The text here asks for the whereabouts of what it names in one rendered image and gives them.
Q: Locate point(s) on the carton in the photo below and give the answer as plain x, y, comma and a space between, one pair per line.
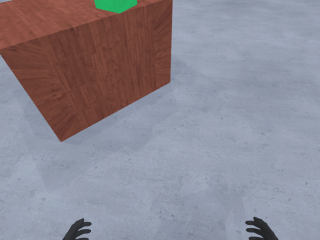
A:
116, 6

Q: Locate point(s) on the right robot hand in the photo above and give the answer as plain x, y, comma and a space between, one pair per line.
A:
264, 230

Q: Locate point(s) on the pedestal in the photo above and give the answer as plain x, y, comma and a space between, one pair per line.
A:
80, 64

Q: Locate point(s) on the left robot hand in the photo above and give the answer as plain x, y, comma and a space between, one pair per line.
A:
74, 231

